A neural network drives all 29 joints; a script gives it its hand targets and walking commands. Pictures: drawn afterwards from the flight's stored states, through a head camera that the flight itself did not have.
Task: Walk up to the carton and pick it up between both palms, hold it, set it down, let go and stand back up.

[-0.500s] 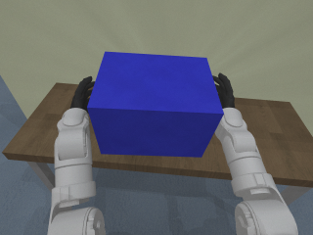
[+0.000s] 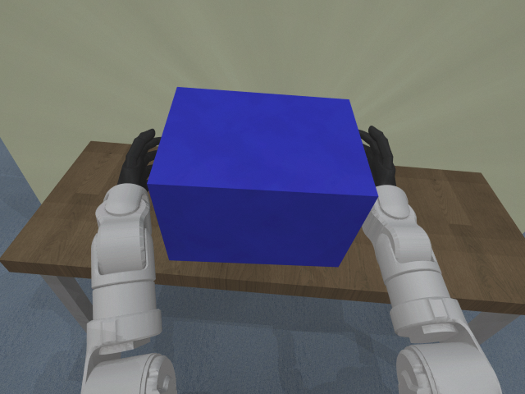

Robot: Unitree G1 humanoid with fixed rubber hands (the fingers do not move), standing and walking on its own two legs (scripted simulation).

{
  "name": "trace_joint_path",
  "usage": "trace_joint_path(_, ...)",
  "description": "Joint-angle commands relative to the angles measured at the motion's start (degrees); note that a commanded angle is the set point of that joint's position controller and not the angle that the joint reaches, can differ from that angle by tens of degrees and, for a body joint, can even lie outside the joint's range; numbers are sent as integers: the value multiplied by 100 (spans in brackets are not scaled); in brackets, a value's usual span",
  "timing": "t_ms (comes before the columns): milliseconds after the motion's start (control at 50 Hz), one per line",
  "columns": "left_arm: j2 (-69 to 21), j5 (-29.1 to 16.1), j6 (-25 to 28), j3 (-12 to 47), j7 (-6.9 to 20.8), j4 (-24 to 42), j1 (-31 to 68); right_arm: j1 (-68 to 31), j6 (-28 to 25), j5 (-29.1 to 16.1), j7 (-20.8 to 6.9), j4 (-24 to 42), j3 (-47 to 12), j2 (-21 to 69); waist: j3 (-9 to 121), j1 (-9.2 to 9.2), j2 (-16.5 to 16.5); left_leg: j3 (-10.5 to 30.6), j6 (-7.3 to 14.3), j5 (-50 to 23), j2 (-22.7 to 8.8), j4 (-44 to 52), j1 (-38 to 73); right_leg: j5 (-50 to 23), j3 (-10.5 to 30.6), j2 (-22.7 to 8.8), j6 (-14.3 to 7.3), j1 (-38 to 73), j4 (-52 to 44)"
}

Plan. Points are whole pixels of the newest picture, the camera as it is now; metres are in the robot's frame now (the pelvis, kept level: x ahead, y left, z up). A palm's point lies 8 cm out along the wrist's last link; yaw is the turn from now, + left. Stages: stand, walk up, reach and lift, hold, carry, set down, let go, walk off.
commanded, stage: hold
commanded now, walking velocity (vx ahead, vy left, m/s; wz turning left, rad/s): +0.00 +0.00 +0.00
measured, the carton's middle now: (259, 179) +0.38 +0.00 +0.15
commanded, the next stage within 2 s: none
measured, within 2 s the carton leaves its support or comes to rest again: neither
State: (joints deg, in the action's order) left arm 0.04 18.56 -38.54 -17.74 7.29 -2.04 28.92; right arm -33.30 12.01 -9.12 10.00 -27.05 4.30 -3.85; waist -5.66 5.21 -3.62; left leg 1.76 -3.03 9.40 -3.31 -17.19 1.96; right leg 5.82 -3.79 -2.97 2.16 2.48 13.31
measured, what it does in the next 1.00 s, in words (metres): stands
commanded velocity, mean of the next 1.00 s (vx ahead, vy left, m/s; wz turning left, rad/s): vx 0.00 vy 0.00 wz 0.00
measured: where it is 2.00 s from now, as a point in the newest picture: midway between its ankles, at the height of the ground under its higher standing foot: outside the picture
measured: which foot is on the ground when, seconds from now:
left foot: down 0.00-1.00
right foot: down 0.00-1.00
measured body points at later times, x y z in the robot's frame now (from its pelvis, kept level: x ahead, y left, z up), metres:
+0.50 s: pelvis +0.00 +0.00 +0.00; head -0.03 +0.01 +0.45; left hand +0.38 +0.17 +0.17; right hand +0.37 -0.18 +0.17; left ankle +0.01 +0.15 -0.75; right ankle +0.03 -0.15 -0.75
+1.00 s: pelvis +0.00 +0.00 +0.00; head -0.03 +0.02 +0.45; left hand +0.36 +0.17 +0.17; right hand +0.37 -0.18 +0.17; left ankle +0.01 +0.15 -0.75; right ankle +0.03 -0.15 -0.75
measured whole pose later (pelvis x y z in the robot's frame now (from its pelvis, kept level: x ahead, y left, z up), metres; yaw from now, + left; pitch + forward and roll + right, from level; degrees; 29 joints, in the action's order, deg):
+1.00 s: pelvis +0.00 +0.00 +0.00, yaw +0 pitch -9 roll -1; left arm 0.1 17.4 -39.4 -16.8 6.0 0.1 26.7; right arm -32.9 13.5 -10.1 9.6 -25.5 3.9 -4.1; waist -4.7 4.7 -2.4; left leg 2.2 -3.3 9.3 -3.7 -17.2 1.0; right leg 6.0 -4.2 -2.6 1.9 1.6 13.6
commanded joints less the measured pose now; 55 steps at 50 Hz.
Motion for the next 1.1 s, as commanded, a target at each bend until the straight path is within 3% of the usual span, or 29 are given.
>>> trace_joint_path(0, -2279, -785, 326, 2366, 577, 701, 3292, -3530, -215, -266, -938, 1385, -2071, 2335, 2080, 14, 542, -551, -60, -1740, 530, 133, 132, -529, -391, 629, -165, 756, 51)
trace_joint_path(60, -2306, -799, 342, 2368, 596, 546, 3450, -3677, -230, -210, -967, 1357, -2035, 2391, 2011, -57, 527, -623, -21, -1356, 566, 191, -46, -271, -359, 587, -160, 734, 18)
trace_joint_path(100, -2325, -949, 425, 2476, 561, 914, 3442, -3773, -314, -354, -955, 1763, -2150, 2545, 2470, -97, 520, -603, 7, -1607, 577, 81, 50, -627, -346, 582, -154, 925, 131)
trace_joint_path(180, -2332, -977, 471, 2499, 561, 743, 3655, -3887, -236, -234, -902, 1570, -2167, 2758, 2402, -66, 399, -593, 72, -1324, 639, 126, -65, -567, -331, 542, -92, 904, 142)
trace_joint_path(260, -2166, -822, 469, 2109, 683, 111, 3748, -3846, -163, -17, -887, 1122, -1896, 2734, 1978, -16, 201, -670, 205, -525, 629, 347, -329, 7, -273, 474, -61, 837, 16)
trace_joint_path(300, -2186, -768, 468, 1958, 733, -117, 3907, -3965, -145, 115, -896, 931, -1796, 2782, 1822, -85, 185, -711, 233, -238, 665, 429, -439, 237, -261, 441, -38, 851, -11)
trace_joint_path(440, -2298, -809, 554, 2065, 729, 190, 3802, -3981, -263, -80, -789, 1411, -2052, 2793, 2448, 32, 244, -626, 94, -1359, 711, 169, -22, -1015, -307, 520, -30, 1209, 160)
trace_joint_path(600, -2345, -851, 452, 2354, 634, 645, 3491, -3658, -254, -247, -854, 1526, -2163, 2468, 2234, 13, 475, -588, -71, -1958, 615, 55, 246, -842, -399, 612, -91, 835, 128)
trace_joint_path(680, -2306, -715, 358, 2255, 612, 410, 3390, -3566, -230, -168, -960, 1134, -1939, 2324, 1813, 7, 565, -576, -51, -1488, 543, 182, 48, -191, -368, 599, -178, 573, 25)
trace_joint_path(840, -2406, -1088, 436, 2815, 453, 1336, 3351, -3699, -315, -562, -896, 2141, -2367, 2470, 2920, -32, 713, -518, -191, -2681, 600, -200, 417, -1361, -376, 660, -131, 861, 242)
trace_joint_path(900, -2266, -1032, 372, 2754, 468, 1256, 3144, -3391, -128, -520, -877, 1976, -2377, 2439, 2650, 27, 646, -523, -159, -2312, 630, -85, 232, -1213, -309, 635, -120, 920, 177)
trace_joint_path(920, -2197, -942, 323, 2613, 519, 1034, 3153, -3316, -44, -450, -883, 1604, -2266, 2426, 2333, -2, 586, -540, -123, -1974, 614, 13, 108, -997, -300, 603, -98, 855, 125)
trace_joint_path(980, -2144, -867, 276, 2329, 656, 653, 3269, -3461, 27, -271, -897, 1465, -2104, 2498, 1924, -15, 336, -620, 66, -1049, 601, 261, -217, -372, -308, 534, -87, 857, 27)
trace_joint_path(1020, -2094, -871, 324, 2218, 701, 598, 3461, -3578, 6, -215, -871, 1448, -2126, 2621, 1879, -80, 214, -636, 119, -907, 641, 279, -309, -436, -266, 468, -78, 970, 55)
trace_joint_path(1080, -2165, -905, 430, 2219, 726, 542, 3740, -3803, -60, -164, -822, 1549, -2088, 2810, 2187, -16, 234, -633, 195, -852, 679, 280, -253, -534, -274, 452, -44, 1026, 80)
